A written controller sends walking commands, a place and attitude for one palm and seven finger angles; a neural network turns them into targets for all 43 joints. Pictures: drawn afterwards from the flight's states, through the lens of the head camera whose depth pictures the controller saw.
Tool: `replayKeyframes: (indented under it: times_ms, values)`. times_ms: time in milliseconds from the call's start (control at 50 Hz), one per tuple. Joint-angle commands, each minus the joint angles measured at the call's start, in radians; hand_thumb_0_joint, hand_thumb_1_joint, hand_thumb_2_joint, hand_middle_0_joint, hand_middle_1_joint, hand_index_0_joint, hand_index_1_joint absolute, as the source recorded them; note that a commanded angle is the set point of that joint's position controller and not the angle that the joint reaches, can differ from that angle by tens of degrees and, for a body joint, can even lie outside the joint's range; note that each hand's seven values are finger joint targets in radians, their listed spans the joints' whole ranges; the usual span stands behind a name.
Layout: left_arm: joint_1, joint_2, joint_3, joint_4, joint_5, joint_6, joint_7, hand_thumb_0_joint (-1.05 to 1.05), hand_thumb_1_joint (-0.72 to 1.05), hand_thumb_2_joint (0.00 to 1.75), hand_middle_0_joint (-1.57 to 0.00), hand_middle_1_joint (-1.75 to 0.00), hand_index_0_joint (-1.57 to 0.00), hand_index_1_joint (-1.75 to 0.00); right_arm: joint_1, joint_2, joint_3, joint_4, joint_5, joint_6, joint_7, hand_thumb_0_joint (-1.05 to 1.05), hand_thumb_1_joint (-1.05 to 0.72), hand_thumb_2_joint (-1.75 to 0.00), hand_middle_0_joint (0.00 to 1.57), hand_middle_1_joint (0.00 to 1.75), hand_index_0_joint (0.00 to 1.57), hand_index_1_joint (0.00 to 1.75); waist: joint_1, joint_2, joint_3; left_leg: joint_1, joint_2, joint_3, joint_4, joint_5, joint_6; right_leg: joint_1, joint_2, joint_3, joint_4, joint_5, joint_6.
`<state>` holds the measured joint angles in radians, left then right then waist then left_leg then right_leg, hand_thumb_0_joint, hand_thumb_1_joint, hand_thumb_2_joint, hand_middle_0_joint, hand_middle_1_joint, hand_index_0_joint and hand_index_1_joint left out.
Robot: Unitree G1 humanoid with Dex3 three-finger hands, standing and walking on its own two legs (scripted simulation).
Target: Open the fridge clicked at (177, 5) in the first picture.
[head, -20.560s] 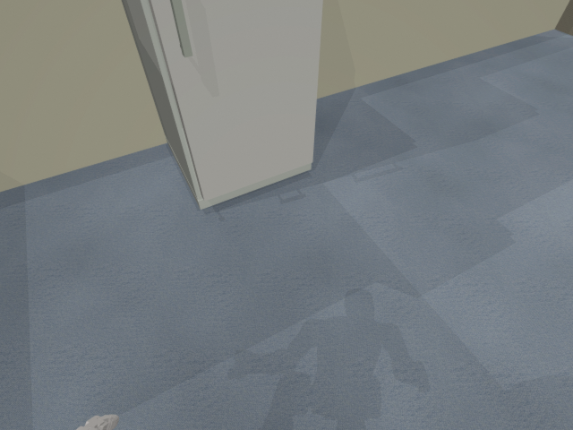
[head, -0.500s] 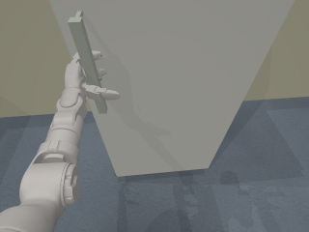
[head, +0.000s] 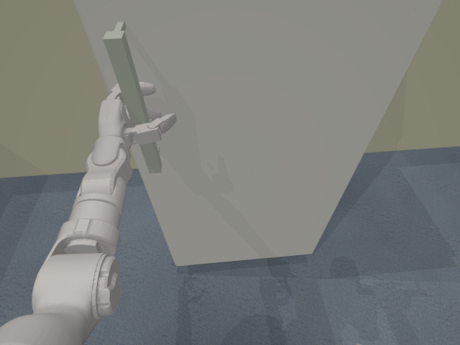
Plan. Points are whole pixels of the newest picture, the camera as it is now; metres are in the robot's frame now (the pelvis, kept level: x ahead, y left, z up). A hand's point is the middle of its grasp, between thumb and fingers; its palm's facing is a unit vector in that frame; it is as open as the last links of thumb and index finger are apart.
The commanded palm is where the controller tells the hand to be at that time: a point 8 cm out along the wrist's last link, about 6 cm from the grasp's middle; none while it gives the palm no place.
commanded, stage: grip the handle and tug to test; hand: left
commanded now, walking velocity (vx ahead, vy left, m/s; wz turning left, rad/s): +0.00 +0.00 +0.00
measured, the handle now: (140, 108) +0.50 +0.18 +0.16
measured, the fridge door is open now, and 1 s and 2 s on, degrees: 0 0 15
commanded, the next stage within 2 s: pull the door a little, standing still in 0.94 s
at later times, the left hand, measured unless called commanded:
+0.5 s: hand (150, 121) +0.45 +0.15 +0.16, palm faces +0.11 -0.99 +0.01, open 5.7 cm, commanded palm +0.42 +0.20 +0.16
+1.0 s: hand (150, 122) +0.45 +0.15 +0.16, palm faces +0.10 -0.99 +0.02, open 5.8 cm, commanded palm +0.40 +0.20 +0.16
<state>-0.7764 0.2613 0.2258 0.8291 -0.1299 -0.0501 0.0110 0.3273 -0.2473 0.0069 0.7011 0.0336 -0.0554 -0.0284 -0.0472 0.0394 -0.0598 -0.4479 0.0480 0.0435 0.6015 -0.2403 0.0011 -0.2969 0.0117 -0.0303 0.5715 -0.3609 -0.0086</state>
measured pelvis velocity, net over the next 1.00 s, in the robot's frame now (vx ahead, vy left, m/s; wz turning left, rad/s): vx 0.03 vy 0.00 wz -0.04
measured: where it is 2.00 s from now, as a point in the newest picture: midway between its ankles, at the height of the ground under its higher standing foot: outside the picture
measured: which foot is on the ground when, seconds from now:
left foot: down 0.00-1.00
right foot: down 0.00-1.00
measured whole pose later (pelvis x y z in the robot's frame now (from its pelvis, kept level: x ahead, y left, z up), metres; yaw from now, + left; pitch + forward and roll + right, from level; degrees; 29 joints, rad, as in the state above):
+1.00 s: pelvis +0.03 +0.00 +0.01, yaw -2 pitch +4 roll +0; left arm -0.53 0.24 0.25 0.47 -0.16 0.10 0.00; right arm 0.30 -0.25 0.00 0.64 0.04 0.00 -0.03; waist -0.04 0.03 -0.07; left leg -0.33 0.05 0.09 0.53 -0.26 -0.01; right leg -0.20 0.01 0.01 0.49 -0.36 -0.01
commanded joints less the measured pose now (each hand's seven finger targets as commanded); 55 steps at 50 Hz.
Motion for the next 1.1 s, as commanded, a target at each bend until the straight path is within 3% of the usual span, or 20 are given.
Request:
replayKeyframes:
  times_ms: [0,20,40,100,140,220,280,360,380,480,560,680,740,800,840,860,900,1020,1060,1080]
  values:
    - [-0.502,0.148,0.005,-0.27,-0.014,-0.069,-0.019,0.0,0.67,0.8,-0.43,-1.37,-0.43,-1.37,0.001,-0.136,-0.046,-0.109,0.003,-0.036,-0.013,0.0,-0.9,-0.9,0.2,0.3,0.2,0.3,-0.012,-0.034,-0.336,0.357,-0.028,-0.041,-0.025,0.261,0.038,-0.062,0.037,-0.005,-0.076,0.405,-0.008]
    - [-0.469,0.174,0.024,-0.26,-0.014,-0.069,-0.019,0.0,0.71,0.82,-0.43,-1.37,-0.43,-1.37,0.001,-0.141,-0.046,-0.112,0.004,-0.033,-0.016,0.0,-0.9,-0.9,0.2,0.3,0.2,0.3,-0.005,-0.064,-0.333,0.338,-0.029,-0.037,-0.025,0.264,0.042,-0.036,0.037,-0.003,-0.079,0.416,-0.007]
    - [-0.494,0.144,-0.005,-0.265,-0.016,-0.065,-0.024,0.0,0.76,0.84,-0.44,-1.38,-0.44,-1.38,-0.01,-0.137,-0.042,-0.115,0.005,-0.032,-0.015,0.0,-0.9,-0.9,0.2,0.3,0.2,0.3,-0.016,-0.038,-0.319,0.336,-0.033,-0.033,-0.029,0.253,0.043,-0.046,0.034,0.002,-0.081,0.42,-0.005]
    - [-0.49,0.149,0.0,-0.294,-0.01,-0.064,-0.026,0.0,0.9,0.9,-0.45,-1.4,-0.45,-1.4,-0.011,-0.134,-0.046,-0.118,0.005,-0.028,-0.014,0.0,-0.9,-0.9,0.2,0.3,0.2,0.3,-0.008,-0.007,-0.35,0.367,-0.031,-0.037,-0.025,0.282,0.038,-0.045,0.034,-0.001,-0.073,0.435,-0.009]
    - [-0.469,0.131,-0.01,-0.315,-0.016,-0.063,-0.026,0.0,0.9,0.9,-0.45,-1.4,-0.45,-1.4,-0.014,-0.132,-0.046,-0.123,0.005,-0.03,-0.011,0.0,-0.9,-0.9,0.2,0.3,0.2,0.3,-0.003,-0.006,-0.362,0.379,-0.032,-0.038,-0.021,0.303,0.039,-0.037,0.035,-0.004,-0.073,0.45,-0.009]
    - [-0.446,0.173,0.021,-0.327,-0.02,-0.058,-0.03,0.0,0.9,0.9,-0.45,-1.4,-0.45,-1.4,-0.019,-0.138,-0.046,-0.126,0.005,-0.024,-0.015,0.0,-0.9,-0.9,0.2,0.3,0.2,0.3,0.003,-0.051,-0.348,0.35,-0.036,-0.029,-0.025,0.3,0.045,0.003,0.033,0.001,-0.079,0.479,-0.006]
    - [-0.435,0.136,-0.008,-0.344,-0.019,-0.045,-0.035,0.0,0.9,0.9,-0.45,-1.4,-0.45,-1.4,-0.035,-0.13,-0.044,-0.131,0.007,-0.02,-0.016,0.0,-0.9,-0.9,0.2,0.3,0.2,0.3,0.003,-0.011,-0.335,0.362,-0.037,-0.024,-0.029,0.312,0.042,-0.007,0.032,0.003,-0.08,0.496,-0.006]
    - [-0.412,0.19,0.038,-0.318,-0.022,-0.03,-0.04,0.0,0.9,0.9,-0.45,-1.4,-0.45,-1.4,-0.033,-0.135,-0.042,-0.128,0.006,-0.008,-0.023,0.0,-0.9,-0.9,0.2,0.3,0.2,0.3,0.009,-0.062,-0.319,0.323,-0.041,-0.021,-0.035,0.305,0.047,0.027,0.029,0.006,-0.083,0.52,-0.004]
    - [-0.428,0.163,0.015,-0.329,-0.025,-0.026,-0.045,0.0,0.9,0.9,-0.45,-1.4,-0.45,-1.4,-0.038,-0.132,-0.041,-0.132,0.007,-0.007,-0.024,0.0,-0.9,-0.9,0.2,0.3,0.2,0.3,0.001,-0.042,-0.311,0.329,-0.042,-0.017,-0.035,0.3,0.048,0.015,0.028,0.009,-0.088,0.518,-0.002]
    - [-0.422,0.204,0.053,-0.333,-0.027,-0.022,-0.047,0.0,0.9,0.9,-0.45,-1.4,-0.45,-1.4,-0.034,-0.133,-0.043,-0.129,0.005,0.0,-0.028,0.0,-0.9,-0.9,0.2,0.3,0.2,0.3,0.008,-0.047,-0.338,0.335,-0.044,-0.016,-0.036,0.308,0.048,0.035,0.025,0.013,-0.089,0.535,0.0]
    - [-0.36,0.178,0.04,-0.341,-0.031,-0.015,-0.053,0.0,0.9,0.9,-0.45,-1.4,-0.45,-1.4,-0.043,-0.129,-0.042,-0.141,0.007,0.003,-0.025,0.0,-0.9,-0.9,0.2,0.3,0.2,0.3,0.021,-0.04,-0.332,0.331,-0.044,-0.013,-0.038,0.322,0.047,0.049,0.026,0.008,-0.084,0.547,-0.003]
    - [-0.272,0.2,0.068,-0.385,-0.041,0.001,-0.058,0.0,0.9,0.9,-0.45,-1.4,-0.45,-1.4,-0.055,-0.132,-0.042,-0.158,0.009,0.009,-0.024,0.0,-0.9,-0.9,0.2,0.3,0.2,0.3,0.038,-0.072,-0.32,0.316,-0.042,-0.007,-0.05,0.326,0.047,0.082,0.025,0.008,-0.087,0.567,-0.001]
    - [-0.188,0.189,0.073,-0.461,-0.046,0.01,-0.059,0.0,0.9,0.9,-0.45,-1.4,-0.45,-1.4,-0.071,-0.128,-0.045,-0.177,0.01,0.007,-0.02,0.0,-0.9,-0.9,0.2,0.3,0.2,0.3,0.063,-0.027,-0.359,0.342,-0.042,0.003,-0.046,0.384,0.047,0.116,0.023,0.01,-0.078,0.626,-0.003]
    - [-0.152,0.134,0.034,-0.514,-0.047,0.033,-0.056,0.0,0.9,0.9,-0.45,-1.4,-0.45,-1.4,-0.077,-0.125,-0.047,-0.186,0.011,0.006,-0.016,0.0,-0.9,-0.9,0.2,0.3,0.2,0.3,0.058,-0.048,-0.345,0.365,-0.036,0.0,-0.05,0.409,0.045,0.104,0.029,0.0,-0.081,0.625,-0.004]
    - [-0.093,0.169,0.068,-0.54,-0.048,0.048,-0.05,0.0,0.9,0.9,-0.45,-1.4,-0.45,-1.4,-0.083,-0.129,-0.047,-0.19,0.012,0.01,-0.017,0.0,-0.9,-0.9,0.2,0.3,0.2,0.3,0.072,-0.049,-0.344,0.357,-0.035,0.006,-0.055,0.428,0.045,0.13,0.025,0.004,-0.081,0.654,-0.003]
    - [-0.094,0.13,0.033,-0.564,-0.047,0.059,-0.053,0.0,0.9,0.9,-0.45,-1.4,-0.45,-1.4,-0.087,-0.125,-0.046,-0.195,0.011,0.01,-0.016,0.0,-0.9,-0.9,0.2,0.3,0.2,0.3,0.064,-0.052,-0.339,0.361,-0.037,0.008,-0.057,0.435,0.046,0.131,0.026,0.002,-0.082,0.666,-0.001]
    - [-0.026,0.157,0.068,-0.598,-0.049,0.079,-0.052,0.0,0.9,0.9,-0.45,-1.4,-0.45,-1.4,-0.093,-0.125,-0.048,-0.199,0.011,0.015,-0.015,0.0,-0.9,-0.9,0.2,0.3,0.2,0.3,0.08,-0.042,-0.345,0.369,-0.033,0.011,-0.058,0.467,0.042,0.148,0.025,0.002,-0.079,0.692,-0.003]
    - [0.003,0.125,0.039,-0.689,-0.047,0.132,-0.039,0.0,0.9,0.9,-0.45,-1.4,-0.45,-1.4,-0.106,-0.122,-0.048,-0.207,0.009,0.024,-0.019,0.0,-0.9,-0.9,0.2,0.3,0.2,0.3,0.076,-0.038,-0.341,0.406,-0.028,0.013,-0.06,0.536,0.04,0.163,0.024,-0.004,-0.088,0.722,-0.002]
    - [-0.163,0.163,0.043,-0.652,-0.03,0.15,-0.025,0.0,0.9,0.9,-0.45,-1.4,-0.45,-1.4,-0.101,-0.124,-0.041,-0.179,0.006,0.038,-0.033,0.0,-0.9,-0.9,0.2,0.3,0.2,0.3,0.035,-0.031,-0.294,0.399,-0.029,0.0,-0.063,0.49,0.04,0.113,0.025,0.001,-0.1,0.678,-0.002]
    - [-0.159,0.127,0.02,-0.624,-0.027,0.161,-0.024,0.0,0.9,0.9,-0.45,-1.4,-0.45,-1.4,-0.1,-0.119,-0.042,-0.176,0.006,0.04,-0.035,0.0,-0.9,-0.9,0.2,0.3,0.2,0.3,0.032,-0.035,-0.276,0.4,-0.028,-0.001,-0.064,0.472,0.04,0.094,0.027,-0.001,-0.105,0.652,-0.002]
